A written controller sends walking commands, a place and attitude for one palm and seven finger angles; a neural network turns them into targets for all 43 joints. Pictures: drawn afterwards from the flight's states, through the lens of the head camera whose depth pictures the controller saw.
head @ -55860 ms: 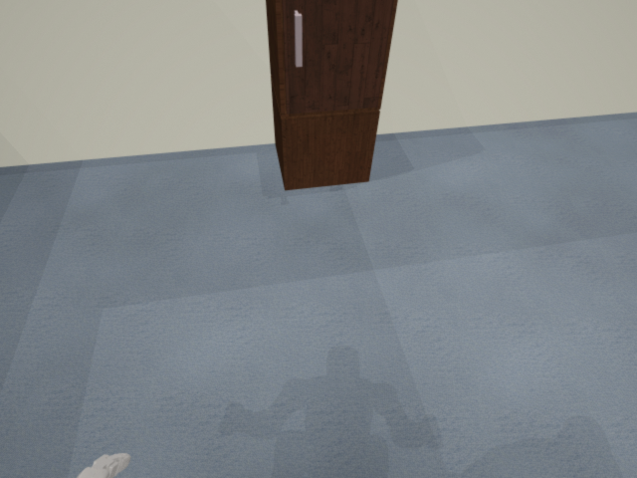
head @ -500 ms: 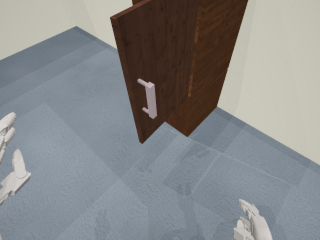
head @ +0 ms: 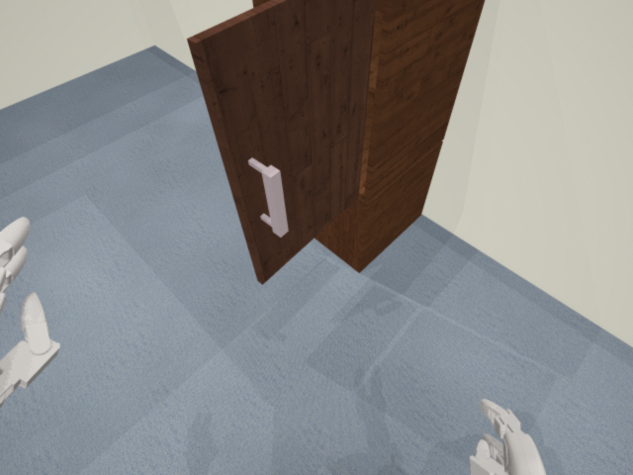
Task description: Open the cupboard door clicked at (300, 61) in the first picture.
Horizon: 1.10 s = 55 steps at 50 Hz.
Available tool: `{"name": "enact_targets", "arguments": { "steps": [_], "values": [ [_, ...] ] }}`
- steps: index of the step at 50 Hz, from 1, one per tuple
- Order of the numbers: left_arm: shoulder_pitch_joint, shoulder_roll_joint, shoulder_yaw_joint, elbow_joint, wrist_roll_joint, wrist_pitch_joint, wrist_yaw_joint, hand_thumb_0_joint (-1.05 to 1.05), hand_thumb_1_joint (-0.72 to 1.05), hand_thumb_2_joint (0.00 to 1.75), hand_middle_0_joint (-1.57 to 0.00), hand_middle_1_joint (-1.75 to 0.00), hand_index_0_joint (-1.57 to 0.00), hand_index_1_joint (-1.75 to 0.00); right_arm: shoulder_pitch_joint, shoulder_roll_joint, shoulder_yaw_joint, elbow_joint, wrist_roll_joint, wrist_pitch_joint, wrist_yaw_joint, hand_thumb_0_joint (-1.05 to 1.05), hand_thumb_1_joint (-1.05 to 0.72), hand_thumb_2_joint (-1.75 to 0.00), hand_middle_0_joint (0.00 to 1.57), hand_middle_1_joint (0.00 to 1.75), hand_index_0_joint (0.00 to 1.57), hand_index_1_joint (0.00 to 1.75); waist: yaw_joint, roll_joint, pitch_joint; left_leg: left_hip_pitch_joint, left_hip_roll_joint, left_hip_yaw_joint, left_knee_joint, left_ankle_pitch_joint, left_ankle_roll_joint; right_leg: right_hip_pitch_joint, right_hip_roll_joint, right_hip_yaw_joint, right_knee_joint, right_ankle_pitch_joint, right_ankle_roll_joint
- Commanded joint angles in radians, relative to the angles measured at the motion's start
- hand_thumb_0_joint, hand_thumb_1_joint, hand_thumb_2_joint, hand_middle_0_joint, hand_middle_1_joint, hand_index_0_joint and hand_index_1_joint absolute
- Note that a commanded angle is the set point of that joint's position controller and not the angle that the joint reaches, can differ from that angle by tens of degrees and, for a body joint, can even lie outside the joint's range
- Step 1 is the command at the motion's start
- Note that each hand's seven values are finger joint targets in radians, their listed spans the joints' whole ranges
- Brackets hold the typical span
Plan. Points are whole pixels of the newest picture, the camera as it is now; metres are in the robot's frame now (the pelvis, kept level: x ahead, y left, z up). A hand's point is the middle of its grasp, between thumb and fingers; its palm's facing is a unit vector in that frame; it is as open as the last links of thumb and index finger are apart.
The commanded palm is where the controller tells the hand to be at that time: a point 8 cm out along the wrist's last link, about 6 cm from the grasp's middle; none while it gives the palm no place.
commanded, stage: stop stepping back and stand still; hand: left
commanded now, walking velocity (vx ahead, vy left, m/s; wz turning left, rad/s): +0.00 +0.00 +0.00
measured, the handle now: (268, 198) +0.57 +0.13 -0.05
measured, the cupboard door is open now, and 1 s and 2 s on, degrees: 93 93 93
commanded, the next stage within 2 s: let the arm hang, fingers relaxed in 0.14 s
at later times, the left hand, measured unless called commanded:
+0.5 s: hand out of the picture +0.05 +0.19 -0.15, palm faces -0.01 -0.97 -0.25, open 7.4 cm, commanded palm none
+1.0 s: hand out of the picture -0.07 +0.23 -0.17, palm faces +0.08 -0.98 -0.20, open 7.4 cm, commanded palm none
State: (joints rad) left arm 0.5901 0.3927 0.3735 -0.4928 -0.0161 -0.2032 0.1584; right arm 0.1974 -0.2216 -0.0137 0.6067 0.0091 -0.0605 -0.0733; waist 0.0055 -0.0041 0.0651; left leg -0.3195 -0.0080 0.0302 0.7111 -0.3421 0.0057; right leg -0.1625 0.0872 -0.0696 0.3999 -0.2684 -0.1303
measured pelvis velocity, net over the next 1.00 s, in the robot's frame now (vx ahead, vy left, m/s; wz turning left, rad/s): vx -0.05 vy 0.06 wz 0.03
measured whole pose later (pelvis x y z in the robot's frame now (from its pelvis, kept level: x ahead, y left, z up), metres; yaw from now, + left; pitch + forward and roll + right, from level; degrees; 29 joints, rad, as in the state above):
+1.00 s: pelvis -0.05 +0.06 +0.00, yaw +2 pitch -2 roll +0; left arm 0.29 0.15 0.02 1.14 0.01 0.01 0.03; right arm 0.33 -0.09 0.02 1.11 -0.03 0.01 -0.04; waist 0.00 0.02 0.03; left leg -0.15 -0.04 0.03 0.38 -0.21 0.05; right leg -0.16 0.04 -0.09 0.35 -0.17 -0.07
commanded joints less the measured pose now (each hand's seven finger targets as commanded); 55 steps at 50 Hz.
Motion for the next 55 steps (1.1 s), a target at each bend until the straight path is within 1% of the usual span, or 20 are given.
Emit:
{"name": "enact_targets", "arguments": {
  "steps": [1, 3, 5, 6, 8, 11, 12, 14, 17, 19, 21, 23, 26, 31, 33, 34, 37, 39, 46, 55],
  "values": [
    [0.007, 0.196, 0.199, -0.127, -0.020, -0.066, 0.042, 0.00, 0.90, 0.90, -0.20, -0.30, -0.20, -0.30, -0.083, -0.071, -0.018, -0.168, 0.003, -0.035, -0.005, 0.00, -0.90, -0.90, 0.20, 0.30, 0.20, 0.30, 0.017, -0.061, -0.205, -0.042, -0.002, 0.015, -0.193, 0.097, 0.018, 0.308, -0.258, 0.179, -0.012, 0.911, 0.204],
    [0.027, 0.168, 0.168, -0.096, -0.027, -0.056, 0.033, 0.00, 0.90, 0.90, -0.20, -0.30, -0.20, -0.30, -0.078, -0.084, -0.022, -0.166, 0.009, -0.023, 0.004, 0.00, -0.90, -0.90, 0.20, 0.30, 0.20, 0.30, 0.009, -0.052, -0.195, 0.050, 0.019, 0.008, -0.290, 0.230, 0.031, 0.252, -0.223, 0.156, 0.004, 0.858, 0.247],
    [0.006, 0.171, 0.149, -0.112, -0.027, -0.044, 0.029, 0.00, 0.90, 0.90, -0.20, -0.30, -0.20, -0.30, -0.074, -0.109, -0.032, -0.162, 0.015, -0.014, 0.011, 0.00, -0.90, -0.90, 0.20, 0.30, 0.20, 0.30, 0.004, -0.011, -0.216, 0.221, 0.102, -0.035, -0.292, 0.548, 0.062, 0.113, -0.174, 0.130, 0.038, 0.723, 0.280],
    [-0.005, 0.169, 0.135, -0.124, -0.025, -0.041, 0.023, 0.00, 0.90, 0.90, -0.20, -0.30, -0.20, -0.30, -0.079, -0.119, -0.036, -0.166, 0.018, -0.013, 0.013, 0.00, -0.90, -0.90, 0.20, 0.30, 0.20, 0.30, 0.007, 0.009, -0.213, 0.258, 0.134, -0.056, -0.267, 0.591, 0.073, 0.048, -0.159, 0.139, 0.025, 0.607, 0.280],
    [-0.026, 0.166, 0.118, -0.155, -0.011, -0.025, 0.017, 0.00, 0.90, 0.90, -0.20, -0.30, -0.20, -0.30, -0.093, -0.110, -0.031, -0.166, 0.011, -0.018, 0.010, 0.00, -0.90, -0.90, 0.20, 0.30, 0.20, 0.30, 0.002, 0.106, -0.183, 0.232, 0.148, -0.066, -0.263, 0.601, 0.066, 0.019, -0.140, 0.134, 0.002, 0.488, 0.238],
    [-0.043, 0.193, 0.128, -0.197, -0.012, -0.016, 0.014, 0.00, 0.90, 0.90, -0.20, -0.30, -0.20, -0.30, -0.096, -0.109, -0.024, -0.177, 0.008, -0.021, 0.005, 0.00, -0.90, -0.90, 0.20, 0.30, 0.20, 0.30, 0.004, 0.132, -0.155, 0.109, 0.133, -0.072, -0.296, 0.412, 0.047, 0.064, -0.127, 0.147, -0.040, 0.314, 0.191],
    [-0.129, 0.011, -0.297, 0.617, 0.044, 0.102, -0.113, 0.00, 0.90, 0.90, -0.20, -0.30, -0.20, -0.30, -0.122, -0.212, -0.062, 0.070, -0.001, -0.083, 0.084, 0.00, -0.90, -0.90, 0.20, 0.30, 0.20, 0.30, -0.056, 0.072, -0.088, 0.057, 0.144, -0.108, -0.175, 0.414, 0.047, -0.089, -0.193, 0.094, 0.055, 0.357, 0.131],
    [-0.130, 0.028, -0.245, 0.643, 0.043, 0.179, -0.150, 0.00, 0.90, 0.90, -0.20, -0.30, -0.20, -0.30, -0.012, -0.218, -0.052, 0.041, -0.002, -0.005, 0.074, 0.00, -0.90, -0.90, 0.20, 0.30, 0.20, 0.30, -0.031, 0.068, -0.128, 0.024, 0.134, -0.102, -0.163, 0.222, 0.053, -0.053, -0.220, 0.172, 0.029, 0.325, 0.111],
    [-0.254, 0.034, -0.274, 0.794, 0.046, 0.169, -0.150, 0.00, 0.90, 0.90, -0.20, -0.30, -0.20, -0.30, 0.010, -0.177, -0.033, 0.057, -0.019, 0.033, 0.072, 0.00, -0.90, -0.90, 0.20, 0.30, 0.20, 0.30, -0.029, -0.180, -0.137, -0.034, 0.060, -0.097, -0.062, 0.054, 0.033, -0.020, -0.294, 0.253, -0.012, 0.357, 0.074],
    [-0.278, 0.034, -0.275, 0.901, 0.051, 0.175, -0.139, 0.00, 0.90, 0.90, -0.20, -0.30, -0.20, -0.30, -0.012, -0.190, -0.041, 0.061, -0.024, 0.062, 0.062, 0.00, -0.90, -0.90, 0.20, 0.30, 0.20, 0.30, -0.008, -0.262, -0.082, -0.106, 0.020, -0.083, 0.072, -0.119, 0.028, 0.020, -0.334, 0.308, -0.057, 0.423, 0.065],
    [-0.296, 0.029, -0.281, 1.010, 0.055, 0.186, -0.128, 0.00, 0.90, 0.90, -0.20, -0.30, -0.20, -0.30, -0.030, -0.178, -0.043, 0.088, -0.024, 0.084, 0.053, 0.00, -0.90, -0.90, 0.20, 0.30, 0.20, 0.30, 0.004, -0.217, -0.056, -0.140, 0.019, -0.086, 0.144, -0.128, 0.024, 0.075, -0.334, 0.295, -0.050, 0.538, 0.048],
    [-0.304, 0.002, -0.298, 1.101, 0.051, 0.198, -0.124, 0.00, 0.90, 0.90, -0.20, -0.30, -0.20, -0.30, -0.014, -0.115, -0.028, 0.134, -0.023, 0.099, 0.048, 0.00, -0.90, -0.90, 0.20, 0.30, 0.20, 0.30, -0.004, -0.046, -0.047, -0.100, 0.023, -0.064, 0.128, -0.115, 0.012, 0.066, -0.333, 0.274, -0.053, 0.523, 0.006],
    [-0.303, -0.009, -0.307, 1.224, 0.040, 0.196, -0.126, 0.00, 0.90, 0.90, -0.20, -0.30, -0.20, -0.30, 0.036, -0.058, -0.016, 0.210, -0.023, 0.109, 0.045, 0.00, -0.90, -0.90, 0.20, 0.30, 0.20, 0.30, -0.013, 0.102, -0.056, -0.030, 0.030, -0.040, 0.050, -0.070, 0.007, 0.056, -0.309, 0.270, -0.097, 0.381, 0.044],
    [-0.314, -0.058, -0.310, 1.382, 0.029, 0.203, -0.125, 0.00, 0.90, 0.90, -0.20, -0.30, -0.20, -0.30, 0.166, -0.033, -0.013, 0.328, -0.028, 0.105, 0.031, 0.00, -0.90, -0.90, 0.20, 0.30, 0.20, 0.30, -0.035, 0.097, -0.047, 0.091, 0.071, -0.079, -0.161, 0.031, 0.030, -0.023, -0.285, 0.255, -0.174, 0.029, 0.079],
    [-0.307, -0.094, -0.316, 1.425, 0.025, 0.205, -0.129, 0.00, 0.90, 0.90, -0.20, -0.30, -0.20, -0.30, 0.185, -0.049, -0.009, 0.357, -0.034, 0.094, 0.029, 0.00, -0.90, -0.90, 0.20, 0.30, 0.20, 0.30, -0.019, 0.104, -0.027, 0.087, 0.128, -0.164, -0.285, 0.093, 0.063, -0.037, -0.206, 0.193, -0.171, -0.067, 0.119],
    [-0.294, -0.111, -0.320, 1.447, 0.023, 0.205, -0.128, 0.00, 0.90, 0.90, -0.20, -0.30, -0.20, -0.30, 0.181, -0.057, -0.006, 0.370, -0.038, 0.091, 0.024, 0.00, -0.90, -0.90, 0.20, 0.30, 0.20, 0.30, -0.006, 0.109, -0.010, 0.038, 0.146, -0.179, -0.308, 0.058, 0.074, -0.006, -0.187, 0.186, -0.176, -0.054, 0.135],
    [-0.287, -0.118, -0.327, 1.519, 0.017, 0.203, -0.129, 0.00, 0.90, 0.90, -0.20, -0.30, -0.20, -0.30, 0.183, -0.028, 0.003, 0.412, -0.032, 0.073, 0.024, 0.00, -0.90, -0.90, 0.20, 0.30, 0.20, 0.30, 0.008, 0.171, -0.032, -0.002, 0.138, -0.177, -0.395, 0.070, 0.058, 0.103, -0.163, 0.129, -0.108, 0.037, 0.092],
    [-0.265, -0.131, -0.337, 1.557, 0.016, 0.198, -0.133, 0.00, 0.90, 0.90, -0.20, -0.30, -0.20, -0.30, 0.193, -0.025, 0.007, 0.429, -0.030, 0.062, 0.022, 0.00, -0.90, -0.90, 0.20, 0.30, 0.20, 0.30, 0.013, 0.104, -0.045, -0.005, 0.141, -0.182, -0.426, 0.076, 0.060, 0.138, -0.163, 0.114, -0.100, 0.077, 0.082],
    [-0.243, -0.162, -0.351, 1.618, 0.019, 0.195, -0.127, 0.00, 0.90, 0.90, -0.20, -0.30, -0.20, -0.30, 0.226, -0.004, 0.013, 0.484, -0.031, 0.059, 0.022, 0.00, -0.90, -0.90, 0.20, 0.30, 0.20, 0.30, 0.002, -0.026, 0.067, 0.013, 0.113, -0.157, -0.457, 0.042, 0.057, 0.045, -0.176, 0.131, -0.120, 0.024, 0.075],
    [-0.232, -0.180, -0.356, 1.628, 0.022, 0.192, -0.124, 0.00, 0.90, 0.90, -0.20, -0.30, -0.20, -0.30, 0.209, 0.013, 0.019, 0.509, -0.031, 0.050, 0.023, 0.00, -0.90, -0.90, 0.20, 0.30, 0.20, 0.30, -0.003, 0.016, 0.068, 0.043, 0.111, -0.154, -0.472, 0.075, 0.059, 0.009, -0.176, 0.131, -0.089, 0.073, 0.079]
  ]
}}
